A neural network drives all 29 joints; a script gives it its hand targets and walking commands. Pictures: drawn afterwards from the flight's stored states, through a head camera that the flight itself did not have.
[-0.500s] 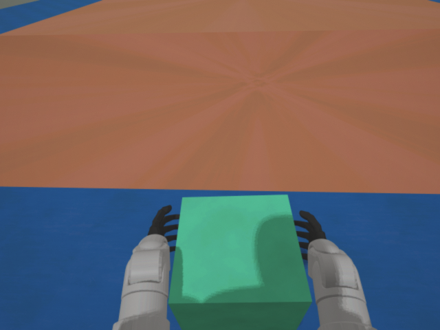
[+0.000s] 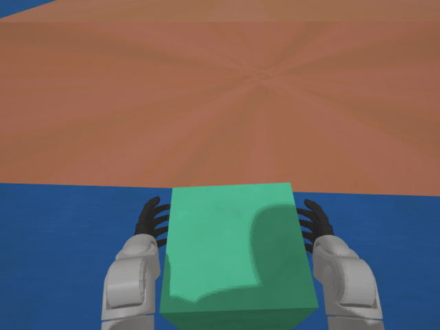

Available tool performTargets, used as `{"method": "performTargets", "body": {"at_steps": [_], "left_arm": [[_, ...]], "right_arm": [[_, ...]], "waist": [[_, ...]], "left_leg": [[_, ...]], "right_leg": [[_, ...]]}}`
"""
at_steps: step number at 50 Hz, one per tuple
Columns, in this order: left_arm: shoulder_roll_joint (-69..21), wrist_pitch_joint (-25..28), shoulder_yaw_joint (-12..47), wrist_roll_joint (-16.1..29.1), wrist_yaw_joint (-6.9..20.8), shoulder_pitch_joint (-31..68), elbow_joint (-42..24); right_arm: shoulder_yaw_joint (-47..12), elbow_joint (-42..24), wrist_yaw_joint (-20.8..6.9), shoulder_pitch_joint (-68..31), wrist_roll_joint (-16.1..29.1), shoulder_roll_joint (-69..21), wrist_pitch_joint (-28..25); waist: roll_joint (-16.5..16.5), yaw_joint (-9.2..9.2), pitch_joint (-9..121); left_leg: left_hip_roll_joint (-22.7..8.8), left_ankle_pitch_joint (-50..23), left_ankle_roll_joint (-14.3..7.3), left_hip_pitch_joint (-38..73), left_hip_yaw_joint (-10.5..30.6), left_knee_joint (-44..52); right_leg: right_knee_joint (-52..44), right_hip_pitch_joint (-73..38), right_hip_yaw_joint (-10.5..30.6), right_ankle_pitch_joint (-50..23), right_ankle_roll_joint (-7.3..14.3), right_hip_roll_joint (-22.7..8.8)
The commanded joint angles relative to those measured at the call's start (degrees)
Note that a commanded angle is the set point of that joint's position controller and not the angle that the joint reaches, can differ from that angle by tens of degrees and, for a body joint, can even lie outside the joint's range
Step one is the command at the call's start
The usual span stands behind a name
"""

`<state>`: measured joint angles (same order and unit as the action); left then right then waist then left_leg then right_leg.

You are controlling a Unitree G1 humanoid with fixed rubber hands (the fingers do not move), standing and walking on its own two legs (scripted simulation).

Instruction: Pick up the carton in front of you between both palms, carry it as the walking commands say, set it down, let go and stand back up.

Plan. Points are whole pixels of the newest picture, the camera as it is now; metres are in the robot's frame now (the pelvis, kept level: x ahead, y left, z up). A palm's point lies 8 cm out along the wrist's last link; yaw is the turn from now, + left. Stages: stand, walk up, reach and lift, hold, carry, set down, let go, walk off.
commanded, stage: carry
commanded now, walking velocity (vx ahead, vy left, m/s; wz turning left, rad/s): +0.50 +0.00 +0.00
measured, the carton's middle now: (234, 264) +0.28 +0.01 +0.01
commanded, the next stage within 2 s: none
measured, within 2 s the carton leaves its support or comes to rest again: neither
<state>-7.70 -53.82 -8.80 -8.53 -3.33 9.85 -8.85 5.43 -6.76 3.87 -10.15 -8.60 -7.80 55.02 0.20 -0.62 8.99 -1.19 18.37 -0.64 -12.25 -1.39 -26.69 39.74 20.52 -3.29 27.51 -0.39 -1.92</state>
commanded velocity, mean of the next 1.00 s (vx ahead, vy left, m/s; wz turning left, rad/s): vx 0.50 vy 0.00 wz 0.00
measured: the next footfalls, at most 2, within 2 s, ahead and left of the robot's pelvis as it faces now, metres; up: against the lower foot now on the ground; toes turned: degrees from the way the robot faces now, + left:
right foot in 0.12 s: +0.12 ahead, -0.11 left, +0.00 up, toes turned -7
left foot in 0.46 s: +0.40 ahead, +0.14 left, +0.00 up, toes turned +13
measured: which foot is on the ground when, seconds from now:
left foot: down 0.00-0.12, up 0.14-0.44, down 0.46-1.00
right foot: up 0.00-0.10, down 0.12-0.50, up 0.52-0.96, down 0.98-1.00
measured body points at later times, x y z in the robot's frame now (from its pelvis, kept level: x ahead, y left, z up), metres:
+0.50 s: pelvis +0.27 +0.05 -0.02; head +0.25 +0.06 +0.43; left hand +0.51 +0.22 +0.07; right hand +0.53 -0.09 +0.07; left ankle +0.37 +0.13 -0.74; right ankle +0.08 -0.09 -0.72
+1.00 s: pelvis +0.60 +0.05 -0.03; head +0.59 +0.04 +0.42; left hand +0.84 +0.21 +0.07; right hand +0.85 -0.09 +0.06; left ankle +0.37 +0.13 -0.73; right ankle +0.73 -0.03 -0.74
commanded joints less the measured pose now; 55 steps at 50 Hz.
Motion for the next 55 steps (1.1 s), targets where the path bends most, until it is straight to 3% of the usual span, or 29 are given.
{"method": "performTargets", "body": {"at_steps": [1,3,5,6,7,8,9,10,11,15,20,23,24,25,26,27,29,31,35,40,44,46,48,49,50,51,52,54,55], "left_arm": [[-51.4,-4.6,44.3,20.6,8.9,25.1,-7.8],[-50.5,-7.0,43.9,21.1,7.2,20.0,-11.0],[-49.5,-9.3,42.6,20.4,5.5,15.6,-14.0],[-48.7,-10.4,41.5,19.8,4.6,12.3,-14.9],[-47.4,-11.3,40.4,18.9,3.6,9.9,-15.8],[-46.9,-12.1,39.0,18.0,2.6,9.4,-16.3],[-46.9,-12.8,38.2,17.8,2.0,9.2,-18.5],[-47.2,-13.4,38.2,18.2,1.4,10.6,-20.4],[-47.0,-13.8,38.5,19.0,0.9,12.5,-22.0],[-44.9,-14.3,40.5,22.1,0.0,13.6,-24.7],[-40.0,-14.8,40.3,23.1,-0.9,10.8,-24.8],[-37.9,-15.3,40.2,23.0,-1.1,10.0,-25.5],[-36.5,-15.6,39.8,22.8,-1.1,10.3,-25.9],[-36.2,-16.0,40.1,23.0,-1.0,10.8,-27.4],[-37.1,-16.1,41.0,23.1,-0.6,10.6,-27.0],[-39.3,-15.9,41.4,23.0,0.0,10.6,-26.8],[-44.5,-14.9,41.8,22.6,1.6,10.3,-25.7],[-47.6,-13.6,42.1,21.1,2.5,9.4,-25.0],[-46.3,-12.4,41.4,17.6,2.1,6.4,-23.8],[-42.8,-13.7,41.7,17.7,0.9,5.4,-25.0],[-40.3,-15.2,42.4,19.8,0.7,7.5,-26.6],[-39.9,-15.5,42.4,20.7,0.8,8.2,-27.0],[-40.2,-15.4,42.0,21.0,1.0,7.3,-26.5],[-40.3,-15.3,41.6,21.1,1.1,6.8,-26.2],[-40.2,-15.1,41.2,20.6,1.3,6.4,-25.6],[-41.5,-14.7,41.3,21.2,1.6,5.8,-24.6],[-43.5,-14.5,42.0,22.0,2.3,5.9,-25.7],[-48.3,-13.2,43.5,22.6,3.5,7.8,-26.1],[-49.8,-12.5,44.2,22.5,4.0,8.9,-26.1]], "right_arm": [[-37.1,-14.3,-7.4,-25.6,17.6,-48.7,2.4],[-38.0,-18.3,-6.1,-21.7,18.8,-48.0,5.1],[-38.4,-21.5,-5.1,-17.7,19.8,-47.0,7.7],[-38.5,-23.0,-4.7,-17.1,20.3,-45.8,8.9],[-38.7,-25.6,-4.3,-17.4,21.2,-44.8,10.3],[-39.4,-27.8,-3.9,-19.7,22.7,-43.9,11.6],[-40.0,-28.6,-3.7,-19.4,24.0,-44.6,12.4],[-39.7,-28.5,-3.5,-19.3,24.4,-44.7,12.8],[-39.2,-28.3,-3.0,-19.0,24.4,-44.8,13.0],[-36.1,-26.8,-0.3,-14.2,21.7,-43.7,12.6],[-33.4,-27.2,2.4,-9.9,18.9,-39.0,12.7],[-32.8,-27.3,2.7,-8.3,18.7,-37.2,13.0],[-32.4,-27.4,2.8,-7.5,18.5,-36.2,13.1],[-32.4,-27.2,2.7,-7.6,18.6,-35.6,13.1],[-33.4,-28.0,2.2,-7.6,19.4,-37.4,13.1],[-34.8,-29.5,1.5,-9.2,20.2,-39.8,12.9],[-37.9,-31.5,-0.4,-12.9,22.0,-44.8,12.0],[-40.5,-32.6,-2.2,-14.8,23.5,-47.1,11.2],[-41.9,-32.1,-4.2,-13.8,24.7,-44.0,11.1],[-39.3,-30.5,-3.7,-9.4,23.3,-39.5,12.6],[-37.0,-29.7,-2.2,-8.2,21.2,-37.6,13.7],[-36.8,-30.2,-1.7,-8.7,20.8,-37.5,13.9],[-37.2,-31.1,-1.4,-9.2,20.8,-37.6,13.9],[-37.5,-31.6,-1.4,-9.3,20.8,-37.5,13.9],[-38.4,-32.8,-1.4,-10.1,21.1,-37.6,14.1],[-38.8,-33.7,-1.7,-10.1,21.3,-38.1,14.1],[-39.7,-32.6,-2.1,-10.3,21.8,-40.7,13.6],[-40.2,-31.3,-3.3,-10.4,21.5,-45.5,12.2],[-40.4,-30.3,-3.7,-10.2,21.2,-47.5,11.5]], "waist": [[8.4,2.24,7.5],[9.4,1.89,9.8],[5.4,1.2,11.6],[1.4,0.12,13.8],[-12.4,-1.07,13.6],[-15.9,-1.3,9.8],[-10.5,-1.21,7.3],[-5.8,-1.08,6.2],[-3.8,-1.12,5.9],[-5.9,-0.57,4.2],[-9.3,-0.56,1.4],[-5.7,1.05,6.3],[1.5,2.49,8.4],[16.7,2.42,11.1],[14.5,2.22,10.4],[9.8,1.99,10.3],[1.9,1.7,10.0],[3.6,1.36,9.7],[5.4,1.38,6.6],[7.4,1.62,1.3],[8.4,1.87,-3.5],[8.9,1.51,-2.9],[8.3,0.1,2.4],[5.5,-0.84,6.8],[-5.4,-1.86,12.8],[-19.2,-1.89,14.9],[-14.5,-1.18,13.2],[-3.2,-0.57,12.0],[-1.5,-0.25,10.8]], "left_leg": [[-14.8,-15.1,-8.9,18.6,16.9,10.5],[-11.8,-16.6,-6.9,15.7,9.7,7.5],[-8.6,-11.2,-4.1,1.5,2.4,0.7],[-6.9,-7.0,-2.1,-9.9,-0.7,-6.7],[-2.0,3.7,0.5,-25.2,-6.9,-21.4],[-0.1,12.5,-0.1,-35.6,-4.9,-28.3],[-3.4,14.5,-0.6,-37.6,-1.5,-32.9],[-4.9,13.1,-0.7,-37.4,-0.8,-34.3],[-6.0,10.5,-0.5,-36.8,-0.9,-31.4],[-3.8,-2.1,1.3,-26.6,-5.9,-15.9],[-1.2,-12.8,0.2,-12.7,-11.1,-4.4],[2.1,-7.1,-1.0,9.5,-15.3,-2.4],[-7.0,2.4,-2.9,17.7,-0.7,3.6],[-22.5,10.0,-10.6,25.0,28.3,13.4],[-25.3,3.5,-13.3,23.4,33.8,15.9],[-24.0,-4.0,-12.9,20.5,29.1,14.9],[-21.1,-8.5,-9.7,14.5,19.1,14.7],[-18.1,-7.9,-6.9,10.9,11.2,16.5],[-15.7,-9.3,-6.7,12.8,4.2,19.1],[-12.9,-22.2,-6.0,14.9,-3.3,17.7],[-12.6,-27.8,-5.9,16.3,-5.9,16.9],[-12.4,-36.2,-5.1,17.3,-7.7,13.0],[-10.5,-47.4,-2.9,15.2,-12.6,-0.2],[-8.6,-41.7,-1.3,8.1,-13.2,-11.4],[-4.6,-26.4,1.3,-7.9,-11.6,-29.2],[3.8,4.2,2.5,-21.9,-7.8,-44.0],[0.3,7.8,0.8,-26.6,-1.0,-52.3],[-5.1,2.5,-1.2,-25.4,1.5,-48.8],[-6.9,-0.4,-1.3,-23.6,2.0,-43.5]], "right_leg": [[-4.5,15.1,-4.2,-2.6,0.2,1.7],[-11.7,6.5,-7.6,-8.0,0.1,3.7],[-20.5,-15.3,-8.3,-16.5,0.4,3.0],[-21.1,-29.1,-1.0,-14.1,2.2,-3.3],[-25.3,-36.8,19.9,-6.5,7.8,-17.4],[-26.2,-38.1,31.9,-11.0,14.0,-24.1],[-26.1,-34.7,31.3,-14.3,15.7,-25.2],[-26.4,-31.8,26.8,-16.8,14.4,-23.1],[-28.4,-29.7,22.7,-13.9,12.8,-21.7],[-30.5,-23.1,6.8,-18.1,8.1,-14.7],[-27.7,-15.8,-1.3,-24.2,5.4,-12.9],[-8.2,-7.7,-9.3,-33.4,2.1,-8.1],[5.9,1.2,-10.2,-25.2,-0.1,-4.8],[23.4,14.9,-8.4,-5.4,-2.2,1.6],[31.7,19.8,-0.2,0.6,-0.7,-0.4],[34.5,20.2,2.1,-0.9,0.9,-3.2],[30.1,18.5,3.4,-7.3,2.4,-6.6],[22.5,15.1,1.8,-11.0,2.4,-6.0],[9.9,17.3,-2.3,-17.1,1.0,-4.4],[-3.0,17.5,-6.8,-23.9,0.3,-2.6],[-8.4,15.9,-9.7,-24.9,1.6,-1.6],[-10.2,10.5,-11.1,-25.0,2.9,-0.6],[-12.6,-4.3,-15.6,-21.5,3.4,4.1],[-12.7,-17.1,-12.8,-18.3,3.7,2.5],[-16.0,-31.6,11.3,-7.8,9.6,-13.1],[-26.9,-38.1,34.5,-10.7,15.8,-22.6],[-26.6,-36.7,30.1,-19.9,16.0,-23.1],[-24.8,-28.2,18.7,-28.4,12.3,-20.1],[-26.6,-24.1,14.6,-26.2,10.0,-18.7]]}}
